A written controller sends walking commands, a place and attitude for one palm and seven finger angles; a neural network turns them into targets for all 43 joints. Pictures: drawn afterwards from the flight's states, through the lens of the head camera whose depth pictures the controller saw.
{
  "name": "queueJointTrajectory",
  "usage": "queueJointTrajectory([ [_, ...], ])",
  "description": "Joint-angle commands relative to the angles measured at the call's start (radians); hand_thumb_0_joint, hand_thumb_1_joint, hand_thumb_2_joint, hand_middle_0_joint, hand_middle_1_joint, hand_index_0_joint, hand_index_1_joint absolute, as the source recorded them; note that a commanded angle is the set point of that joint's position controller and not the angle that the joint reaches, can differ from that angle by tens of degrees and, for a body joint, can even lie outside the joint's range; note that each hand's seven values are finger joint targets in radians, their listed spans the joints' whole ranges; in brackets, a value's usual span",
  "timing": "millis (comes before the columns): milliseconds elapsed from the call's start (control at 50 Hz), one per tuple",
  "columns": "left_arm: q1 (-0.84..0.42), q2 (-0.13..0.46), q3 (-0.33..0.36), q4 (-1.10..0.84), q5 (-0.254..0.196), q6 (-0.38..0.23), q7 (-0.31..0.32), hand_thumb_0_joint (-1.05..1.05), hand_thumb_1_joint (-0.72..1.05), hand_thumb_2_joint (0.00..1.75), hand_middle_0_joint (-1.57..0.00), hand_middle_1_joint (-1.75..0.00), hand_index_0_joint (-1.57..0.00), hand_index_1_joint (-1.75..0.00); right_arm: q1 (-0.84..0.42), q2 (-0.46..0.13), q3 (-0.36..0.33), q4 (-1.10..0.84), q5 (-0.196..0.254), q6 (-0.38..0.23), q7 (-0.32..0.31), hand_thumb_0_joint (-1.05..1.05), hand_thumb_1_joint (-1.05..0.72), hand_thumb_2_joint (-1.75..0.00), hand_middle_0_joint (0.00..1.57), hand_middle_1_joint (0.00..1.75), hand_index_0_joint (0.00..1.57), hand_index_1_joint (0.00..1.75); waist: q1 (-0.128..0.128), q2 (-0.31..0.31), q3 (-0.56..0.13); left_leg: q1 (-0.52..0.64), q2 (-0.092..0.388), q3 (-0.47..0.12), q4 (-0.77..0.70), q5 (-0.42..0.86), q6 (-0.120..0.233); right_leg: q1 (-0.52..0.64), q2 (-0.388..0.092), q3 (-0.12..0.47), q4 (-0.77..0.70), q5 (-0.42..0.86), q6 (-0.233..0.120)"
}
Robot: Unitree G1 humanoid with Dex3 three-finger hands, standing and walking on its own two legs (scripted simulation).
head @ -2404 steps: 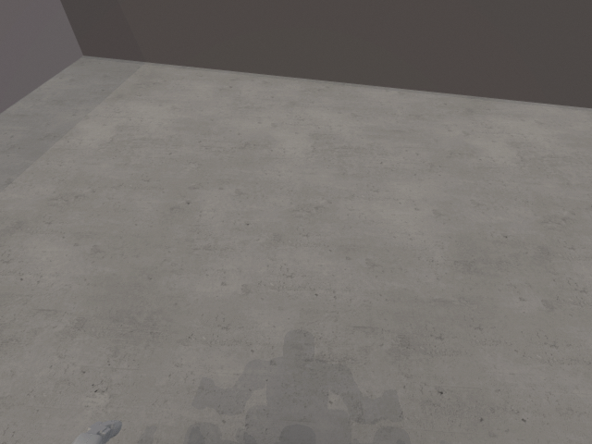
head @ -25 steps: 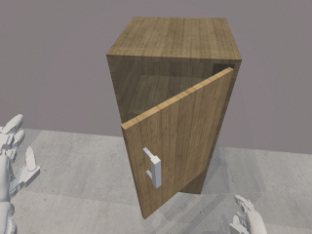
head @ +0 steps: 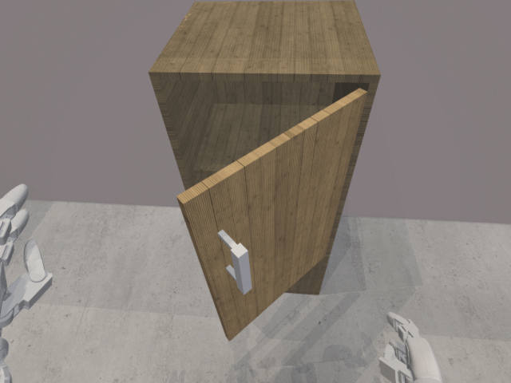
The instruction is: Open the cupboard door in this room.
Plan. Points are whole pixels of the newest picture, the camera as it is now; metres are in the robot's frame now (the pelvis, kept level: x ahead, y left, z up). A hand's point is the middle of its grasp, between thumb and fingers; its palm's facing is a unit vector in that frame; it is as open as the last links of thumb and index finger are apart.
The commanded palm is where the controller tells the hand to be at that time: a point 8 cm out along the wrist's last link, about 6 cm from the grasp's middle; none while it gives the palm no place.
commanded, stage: step back with the hand held close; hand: left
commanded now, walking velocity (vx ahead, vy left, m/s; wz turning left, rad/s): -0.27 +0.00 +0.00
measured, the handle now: (235, 263) +0.31 +0.07 +0.00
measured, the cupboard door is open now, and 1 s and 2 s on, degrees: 46 46 46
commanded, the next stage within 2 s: stop stepping back and stand still in 0.84 s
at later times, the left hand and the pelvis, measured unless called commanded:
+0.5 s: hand out of the picture +0.11 +0.30 +0.15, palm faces +0.45 -0.75 -0.49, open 7.4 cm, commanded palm +0.04 +0.34 +0.17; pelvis -0.09 +0.03 -0.02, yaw +3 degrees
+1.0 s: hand out of the picture -0.02 +0.31 +0.17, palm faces +0.46 -0.80 -0.40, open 7.4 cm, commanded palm -0.08 +0.34 +0.17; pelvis -0.22 +0.04 -0.01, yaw +1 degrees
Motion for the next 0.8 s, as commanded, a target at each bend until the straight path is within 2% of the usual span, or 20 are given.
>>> queueJointTrajectory([
  [0, 0.030, 0.241, 0.159, -0.279, -0.008, -0.062, 0.033, 0.00, 0.90, 0.90, -0.20, -0.30, -0.20, -0.30, -0.096, -0.105, -0.052, -0.180, 0.009, -0.017, -0.015, 0.00, -0.90, -0.90, 0.20, 0.30, 0.20, 0.30, -0.008, -0.051, -0.215, 0.056, 0.038, -0.001, 0.010, 0.390, 0.021, 0.054, -0.114, 0.056, 0.013, 0.477, 0.021],
  [80, 0.062, 0.260, 0.190, -0.303, -0.012, -0.066, 0.048, 0.00, 0.90, 0.90, -0.20, -0.30, -0.20, -0.30, -0.096, -0.093, -0.057, -0.199, 0.015, -0.004, -0.024, 0.00, -0.90, -0.90, 0.20, 0.30, 0.20, 0.30, -0.010, -0.071, -0.217, 0.023, 0.046, -0.008, 0.014, 0.387, 0.020, 0.034, -0.103, 0.068, 0.036, 0.464, 0.023],
  [140, 0.069, 0.259, 0.191, -0.325, -0.009, -0.072, 0.055, 0.00, 0.90, 0.90, -0.20, -0.30, -0.20, -0.30, -0.093, -0.101, -0.059, -0.205, 0.013, -0.003, -0.029, 0.00, -0.90, -0.90, 0.20, 0.30, 0.20, 0.30, -0.010, -0.013, -0.213, -0.013, 0.057, -0.026, -0.009, 0.390, 0.021, 0.040, -0.084, 0.057, 0.064, 0.411, 0.025],
  [220, 0.088, 0.239, 0.178, -0.309, -0.005, -0.076, 0.058, 0.00, 0.90, 0.90, -0.20, -0.30, -0.20, -0.30, -0.088, -0.107, -0.061, -0.207, 0.014, -0.008, -0.027, 0.00, -0.90, -0.90, 0.20, 0.30, 0.20, 0.30, -0.010, 0.011, -0.179, -0.106, 0.076, -0.051, -0.053, 0.262, 0.033, 0.043, -0.062, 0.055, 0.079, 0.283, 0.031],
  [360, 0.032, 0.216, 0.170, -0.304, 0.029, -0.106, 0.060, 0.00, 0.90, 0.90, -0.20, -0.30, -0.20, -0.30, -0.076, -0.130, -0.058, -0.218, 0.010, -0.040, -0.023, 0.00, -0.90, -0.90, 0.20, 0.30, 0.20, 0.30, -0.019, 0.037, -0.063, -0.471, 0.117, -0.132, -0.171, -0.353, 0.086, 0.122, -0.029, 0.080, 0.149, -0.026, 0.037],
  [400, -0.006, 0.235, 0.193, -0.324, 0.045, -0.119, 0.062, 0.00, 0.90, 0.90, -0.20, -0.30, -0.20, -0.30, -0.077, -0.140, -0.061, -0.216, 0.002, -0.054, -0.026, 0.00, -0.90, -0.90, 0.20, 0.30, 0.20, 0.30, -0.015, 0.080, -0.054, -0.581, 0.149, -0.173, -0.222, -0.472, 0.108, 0.186, -0.001, 0.069, 0.225, -0.055, 0.046],
  [440, -0.031, 0.214, 0.186, -0.338, 0.058, -0.129, 0.061, 0.00, 0.90, 0.90, -0.20, -0.30, -0.20, -0.30, -0.070, -0.135, -0.061, -0.218, 0.001, -0.069, -0.025, 0.00, -0.90, -0.90, 0.20, 0.30, 0.20, 0.30, -0.013, 0.129, -0.072, -0.651, 0.187, -0.214, -0.271, -0.560, 0.126, 0.251, 0.036, 0.048, 0.346, -0.020, 0.052],
  [500, -0.027, 0.252, 0.228, -0.350, 0.061, -0.142, 0.061, 0.00, 0.90, 0.90, -0.20, -0.30, -0.20, -0.30, -0.065, -0.126, -0.065, -0.215, -0.004, -0.090, -0.021, 0.00, -0.90, -0.90, 0.20, 0.30, 0.20, 0.30, -0.008, 0.112, -0.096, -0.626, 0.194, -0.205, -0.219, -0.524, 0.135, 0.237, 0.040, 0.075, 0.358, 0.004, 0.043],
  [520, -0.011, 0.232, 0.214, -0.346, 0.056, -0.147, 0.058, 0.00, 0.90, 0.90, -0.20, -0.30, -0.20, -0.30, -0.065, -0.114, -0.061, -0.214, -0.007, -0.094, -0.018, 0.00, -0.90, -0.90, 0.20, 0.30, 0.20, 0.30, -0.012, 0.086, -0.077, -0.617, 0.174, -0.185, -0.179, -0.505, 0.127, 0.204, 0.029, 0.100, 0.313, -0.023, 0.031],
  [560, 0.044, 0.242, 0.210, -0.350, 0.025, -0.154, 0.058, 0.00, 0.90, 0.90, -0.20, -0.30, -0.20, -0.30, -0.045, -0.091, -0.060, -0.199, -0.003, -0.102, -0.005, 0.00, -0.90, -0.90, 0.20, 0.30, 0.20, 0.30, -0.030, -0.073, -0.067, -0.308, 0.042, -0.048, 0.061, -0.265, 0.040, -0.136, -0.089, 0.273, 0.034, -0.057, -0.044],
  [580, 0.062, 0.248, 0.206, -0.344, 0.011, -0.158, 0.061, 0.00, 0.90, 0.90, -0.20, -0.30, -0.20, -0.30, -0.030, -0.080, -0.060, -0.176, -0.003, -0.102, 0.005, 0.00, -0.90, -0.90, 0.20, 0.30, 0.20, 0.30, -0.036, -0.161, -0.100, -0.148, -0.001, 0.009, 0.232, -0.124, 0.004, -0.288, -0.195, 0.388, -0.072, -0.021, -0.082],
  [600, 0.036, 0.252, 0.198, -0.363, 0.008, -0.158, 0.067, 0.00, 0.90, 0.90, -0.20, -0.30, -0.20, -0.30, -0.012, -0.083, -0.070, -0.143, -0.002, -0.096, 0.012, 0.00, -0.90, -0.90, 0.20, 0.30, 0.20, 0.30, -0.036, -0.243, -0.144, -0.059, -0.027, 0.026, 0.389, -0.109, -0.019, -0.356, -0.278, 0.437, -0.115, 0.032, -0.132],
  [640, -0.012, 0.241, 0.167, -0.350, 0.021, -0.145, 0.071, 0.00, 0.90, 0.90, -0.20, -0.30, -0.20, -0.30, -0.043, -0.075, -0.067, -0.138, -0.007, -0.086, 0.010, 0.00, -0.90, -0.90, 0.20, 0.30, 0.20, 0.30, -0.030, -0.273, -0.133, -0.117, -0.016, -0.004, 0.491, -0.170, -0.022, -0.321, -0.308, 0.405, -0.097, 0.142, -0.148],
  [660, -0.039, 0.245, 0.168, -0.343, 0.024, -0.141, 0.072, 0.00, 0.90, 0.90, -0.20, -0.30, -0.20, -0.30, -0.053, -0.068, -0.061, -0.136, -0.008, -0.086, 0.008, 0.00, -0.90, -0.90, 0.20, 0.30, 0.20, 0.30, -0.034, -0.267, -0.107, -0.113, 0.004, -0.008, 0.412, -0.169, -0.018, -0.321, -0.290, 0.363, -0.076, 0.184, -0.126],
  [680, -0.068, 0.247, 0.165, -0.347, 0.027, -0.140, 0.072, 0.00, 0.90, 0.90, -0.20, -0.30, -0.20, -0.30, -0.056, -0.066, -0.051, -0.129, -0.010, -0.083, 0.004, 0.00, -0.90, -0.90, 0.20, 0.30, 0.20, 0.30, -0.037, -0.236, -0.082, -0.081, 0.009, 0.006, 0.276, -0.133, -0.018, -0.322, -0.239, 0.290, -0.040, 0.212, -0.085],
  [700, -0.102, 0.255, 0.156, -0.345, 0.024, -0.134, 0.072, 0.00, 0.90, 0.90, -0.20, -0.30, -0.20, -0.30, -0.079, -0.079, -0.046, -0.115, -0.007, -0.081, -0.009, 0.00, -0.90, -0.90, 0.20, 0.30, 0.20, 0.30, -0.050, -0.144, -0.029, -0.030, 0.002, 0.014, 0.091, -0.046, -0.018, -0.364, -0.175, 0.226, 0.024, 0.185, -0.037],
  [720, -0.103, 0.236, 0.146, -0.350, 0.020, -0.137, 0.071, 0.00, 0.90, 0.90, -0.20, -0.30, -0.20, -0.30, -0.084, -0.099, -0.044, -0.117, -0.002, -0.085, -0.021, 0.00, -0.90, -0.90, 0.20, 0.30, 0.20, 0.30, -0.038, 0.022, -0.038, -0.069, 0.067, -0.056, -0.074, 0.088, -0.001, -0.299, -0.065, 0.140, 0.152, 0.120, 0.016],
  [740, -0.100, 0.237, 0.159, -0.366, 0.024, -0.143, 0.074, 0.00, 0.90, 0.90, -0.20, -0.30, -0.20, -0.30, -0.094, -0.118, -0.051, -0.136, -0.003, -0.096, -0.025, 0.00, -0.90, -0.90, 0.20, 0.30, 0.20, 0.30, -0.019, 0.203, -0.084, -0.170, 0.238, -0.218, -0.161, 0.232, 0.061, -0.205, 0.014, 0.071, 0.358, -0.045, 0.052],
  [760, -0.101, 0.248, 0.180, -0.360, 0.024, -0.145, 0.077, 0.00, 0.90, 0.90, -0.20, -0.30, -0.20, -0.30, -0.061, -0.089, -0.059, -0.127, -0.016, -0.112, -0.023, 0.00, -0.90, -0.90, 0.20, 0.30, 0.20, 0.30, -0.017, 0.197, -0.139, -0.177, 0.333, -0.267, -0.174, 0.344, 0.123, -0.195, 0.035, 0.090, 0.548, -0.259, 0.046],
  [780, -0.084, 0.246, 0.184, -0.336, 0.020, -0.161, 0.074, 0.00, 0.90, 0.90, -0.20, -0.30, -0.20, -0.30, -0.047, -0.085, -0.072, -0.111, -0.014, -0.126, -0.012, 0.00, -0.90, -0.90, 0.20, 0.30, 0.20, 0.30, -0.017, 0.123, -0.183, -0.161, 0.357, -0.227, -0.182, 0.238, 0.143, -0.186, 0.043, 0.124, 0.681, -0.304, 0.037],
])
